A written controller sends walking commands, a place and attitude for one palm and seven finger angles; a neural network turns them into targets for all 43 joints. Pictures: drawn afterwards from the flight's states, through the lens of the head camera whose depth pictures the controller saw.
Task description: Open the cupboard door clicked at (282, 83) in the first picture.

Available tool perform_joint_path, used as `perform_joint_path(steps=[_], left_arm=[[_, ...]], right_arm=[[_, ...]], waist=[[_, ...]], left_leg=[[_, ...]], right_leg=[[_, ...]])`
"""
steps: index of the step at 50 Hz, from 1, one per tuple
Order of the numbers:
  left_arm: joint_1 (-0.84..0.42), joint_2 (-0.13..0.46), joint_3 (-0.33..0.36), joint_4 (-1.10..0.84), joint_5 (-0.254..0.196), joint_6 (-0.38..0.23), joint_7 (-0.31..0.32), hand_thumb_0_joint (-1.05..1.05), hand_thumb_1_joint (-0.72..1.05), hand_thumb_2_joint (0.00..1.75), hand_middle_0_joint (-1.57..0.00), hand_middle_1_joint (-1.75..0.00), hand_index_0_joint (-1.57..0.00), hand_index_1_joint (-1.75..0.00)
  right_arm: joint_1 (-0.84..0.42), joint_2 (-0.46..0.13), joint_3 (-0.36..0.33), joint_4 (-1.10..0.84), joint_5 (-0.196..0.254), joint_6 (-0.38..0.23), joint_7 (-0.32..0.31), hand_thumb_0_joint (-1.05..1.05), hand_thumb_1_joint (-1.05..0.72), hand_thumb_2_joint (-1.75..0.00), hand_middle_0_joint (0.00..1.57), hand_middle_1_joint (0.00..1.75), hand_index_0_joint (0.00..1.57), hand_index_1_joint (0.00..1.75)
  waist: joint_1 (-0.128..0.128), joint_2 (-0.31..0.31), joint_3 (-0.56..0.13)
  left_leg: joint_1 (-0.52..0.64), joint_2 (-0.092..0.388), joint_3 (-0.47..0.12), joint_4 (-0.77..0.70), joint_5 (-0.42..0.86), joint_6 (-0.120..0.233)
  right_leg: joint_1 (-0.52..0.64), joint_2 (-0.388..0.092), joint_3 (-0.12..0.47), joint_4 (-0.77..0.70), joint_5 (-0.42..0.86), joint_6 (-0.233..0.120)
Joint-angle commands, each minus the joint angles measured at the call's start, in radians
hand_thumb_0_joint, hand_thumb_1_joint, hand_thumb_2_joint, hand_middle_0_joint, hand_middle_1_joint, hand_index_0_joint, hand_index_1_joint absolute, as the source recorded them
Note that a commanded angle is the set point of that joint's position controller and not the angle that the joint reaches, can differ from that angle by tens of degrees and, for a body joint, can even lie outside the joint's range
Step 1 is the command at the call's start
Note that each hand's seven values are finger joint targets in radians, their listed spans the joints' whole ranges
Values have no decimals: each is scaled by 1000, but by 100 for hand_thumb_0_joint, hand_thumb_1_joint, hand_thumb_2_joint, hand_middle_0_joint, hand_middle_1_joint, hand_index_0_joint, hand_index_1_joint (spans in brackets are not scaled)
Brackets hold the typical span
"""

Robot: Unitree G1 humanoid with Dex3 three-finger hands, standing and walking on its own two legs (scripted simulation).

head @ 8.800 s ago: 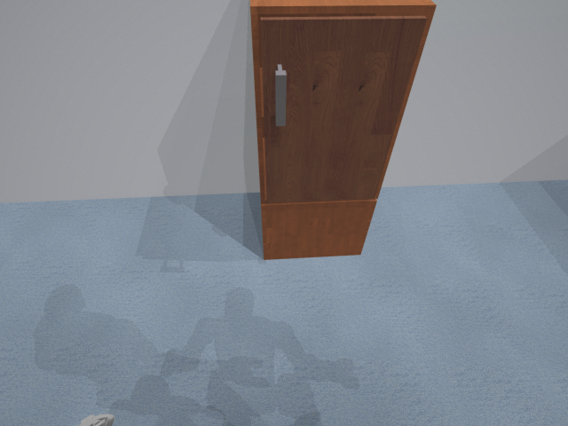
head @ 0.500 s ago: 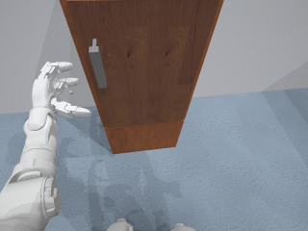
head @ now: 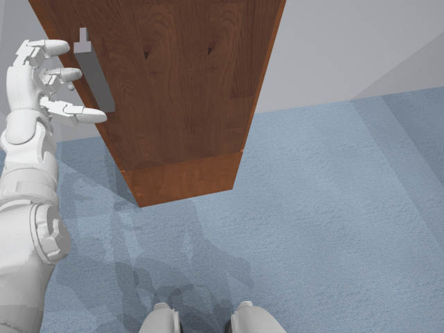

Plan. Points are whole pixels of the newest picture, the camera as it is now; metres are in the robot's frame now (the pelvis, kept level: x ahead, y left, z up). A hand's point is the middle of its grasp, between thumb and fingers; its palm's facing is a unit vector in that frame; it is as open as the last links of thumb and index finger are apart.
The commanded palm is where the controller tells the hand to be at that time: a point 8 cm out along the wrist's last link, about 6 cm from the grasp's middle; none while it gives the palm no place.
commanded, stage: move the hooked fingers beside the handle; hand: left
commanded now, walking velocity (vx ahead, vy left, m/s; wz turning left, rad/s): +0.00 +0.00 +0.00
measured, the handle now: (96, 72) +0.57 +0.18 +0.09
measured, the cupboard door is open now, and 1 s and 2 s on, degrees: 0 0 0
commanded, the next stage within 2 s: slide the fingers in behind the handle in 0.74 s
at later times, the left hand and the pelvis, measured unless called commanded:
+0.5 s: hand (66, 95) +0.51 +0.22 +0.09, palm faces +0.13 -0.99 +0.01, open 14.0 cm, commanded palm +0.48 +0.26 +0.09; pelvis +0.01 +0.01 +0.00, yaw +0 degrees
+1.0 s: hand (71, 94) +0.51 +0.21 +0.09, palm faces +0.12 -0.99 +0.00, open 14.0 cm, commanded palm +0.49 +0.24 +0.09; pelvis +0.00 +0.01 +0.00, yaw +0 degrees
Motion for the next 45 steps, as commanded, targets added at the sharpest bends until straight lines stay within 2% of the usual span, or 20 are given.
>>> perform_joint_path(steps=[1, 2, 5, 7, 8, 10, 11, 12, 14, 19, 22, 24, 26, 27, 30, 33, 36, 38, 40, 45], left_arm=[[-340, 278, 38, -209, -13, -63, 2, 0, -50, 30, -30, -120, -30, -120], [-347, 265, 21, -201, -13, -57, -2, 0, -50, 30, -30, -120, -30, -120], [-311, 298, 63, -232, -23, -55, -5, 0, -50, 30, -30, -120, -30, -120], [-344, 247, 20, -260, -28, -59, -10, 0, -50, 30, -30, -120, -30, -120], [-364, 273, 37, -294, -29, -71, -9, 0, -50, 30, -30, -120, -30, -120], [-380, 241, 15, -324, -36, -89, -10, 0, -50, 30, -30, -120, -30, -120], [-359, 252, 32, -309, -37, -92, -10, 0, -50, 30, -30, -120, -30, -120], [-375, 244, 19, -309, -39, -94, -10, 0, -50, 30, -30, -120, -30, -120], [-374, 195, -19, -292, -39, -88, -15, 0, -50, 30, -30, -120, -30, -120], [-383, 152, -46, -254, -38, -72, -2, 0, -50, 30, -30, -120, -30, -120], [-423, 175, -36, -254, -28, -78, 17, 0, -50, 30, -30, -120, -30, -120], [-402, 211, -6, -263, -21, -86, 26, 0, -50, 30, -30, -120, -30, -120], [-385, 197, -12, -264, -14, -93, 29, 0, -50, 30, -30, -120, -30, -120], [-393, 178, -32, -244, -14, -89, 27, 0, -50, 30, -30, -120, -30, -120], [-397, 234, 13, -227, -16, -82, 30, 0, -50, 30, -30, -120, -30, -120], [-434, 193, -27, -283, -17, -94, 22, 0, -50, 30, -30, -120, -30, -120], [-404, 211, -3, -263, -27, -95, 17, 0, -50, 30, -30, -120, -30, -120], [-398, 181, -29, -238, -28, -80, 10, 0, -50, 30, -30, -120, -30, -120], [-377, 215, 0, -238, -27, -77, 12, 0, -50, 30, -30, -120, -30, -120], [-438, 116, -75, -282, -32, -91, 22, 0, -50, 30, -30, -120, -30, -120]], right_arm=[[163, -169, -68, -66, -6, -3, -3, 0, -90, -90, 20, 30, 20, 30], [163, -169, -67, -65, -4, 2, -2, 0, -90, -90, 20, 30, 20, 30], [170, -172, -72, -77, -4, 12, -3, 0, -90, -90, 20, 30, 20, 30], [162, -164, -73, -77, 0, 13, -2, 0, -90, -90, 20, 30, 20, 30], [161, -166, -76, -71, 0, 13, -3, 0, -90, -90, 20, 30, 20, 30], [158, -163, -76, -66, -2, 12, -2, 0, -90, -90, 20, 30, 20, 30], [159, -165, -79, -60, -1, 12, -1, 0, -90, -90, 20, 30, 20, 30], [156, -166, -78, -55, 0, 12, -2, 0, -90, -90, 20, 30, 20, 30], [149, -162, -76, -52, 0, 10, 0, 0, -90, -90, 20, 30, 20, 30], [139, -164, -77, -47, 0, 8, 2, 0, -90, -90, 20, 30, 20, 30], [134, -167, -74, -44, -4, 6, 2, 0, -90, -90, 20, 30, 20, 30], [134, -170, -73, -54, -6, 4, 3, 0, -90, -90, 20, 30, 20, 30], [129, -165, -72, -59, -7, 6, 7, 0, -90, -90, 20, 30, 20, 30], [125, -164, -71, -57, -6, 7, 7, 0, -90, -90, 20, 30, 20, 30], [130, -174, -70, -62, -6, 9, 4, 0, -90, -90, 20, 30, 20, 30], [124, -166, -70, -66, -6, 7, 4, 0, -90, -90, 20, 30, 20, 30], [133, -171, -72, -57, -5, 8, 4, 0, -90, -90, 20, 30, 20, 30], [132, -168, -70, -55, -3, 8, 4, 0, -90, -90, 20, 30, 20, 30], [140, -174, -71, -58, -5, 13, 1, 0, -90, -90, 20, 30, 20, 30], [146, -165, -75, -44, -10, 6, 8, 0, -90, -90, 20, 30, 20, 30]], waist=[[26, 86, -478], [16, 78, -446], [39, 70, -464], [20, 80, -448], [25, 102, -457], [16, 127, -458], [23, 130, -468], [11, 111, -460], [8, 135, -433], [1, 115, -409], [-8, 106, -410], [12, 117, -439], [17, 130, -463], [3, 104, -434], [10, 92, -423], [6, 147, -471], [9, 114, -470], [1, 112, -437], [12, 104, -436], [-8, 146, -437]], left_leg=[[385, -35, -45, -73, 406, 30], [369, -34, -42, -77, 387, 30], [366, -38, -36, -84, 394, 32], [379, -37, -34, -86, 391, 33], [397, -35, -38, -84, 390, 30], [440, -33, -45, -83, 413, 28], [458, -30, -50, -81, 427, 25], [458, -29, -54, -80, 421, 26], [463, -30, -56, -86, 402, 22], [473, -27, -71, -86, 388, 18], [463, -26, -76, -76, 386, 19], [466, -28, -76, -76, 408, 16], [488, -27, -77, -68, 439, 13], [470, -25, -77, -67, 418, 14], [438, -29, -75, -69, 387, 19], [485, -26, -77, -65, 414, 13], [482, -22, -83, -66, 425, 13], [453, -25, -75, -69, 387, 16], [450, -26, -80, -74, 389, 17], [514, -19, -100, -76, 408, 8]], right_leg=[[173, 17, 49, -105, 415, 20], [166, 18, 49, -113, 403, 22], [210, 20, 51, -113, 425, 18], [191, 21, 50, -122, 427, 23], [183, 20, 50, -120, 417, 20], [159, 23, 45, -120, 415, 15], [146, 25, 41, -117, 411, 14], [138, 25, 40, -118, 401, 16], [115, 24, 35, -123, 375, 14], [67, 24, 23, -119, 330, 10], [54, 20, 25, -109, 326, 12], [77, 20, 25, -101, 340, 9], [68, 20, 23, -91, 353, 8], [60, 21, 22, -95, 344, 11], [78, 22, 26, -97, 332, 10], [63, 22, 24, -92, 338, 10], [68, 25, 20, -93, 341, 10], [67, 25, 22, -102, 326, 12], [76, 25, 20, -102, 323, 8], [13, 28, 7, -100, 293, 3]])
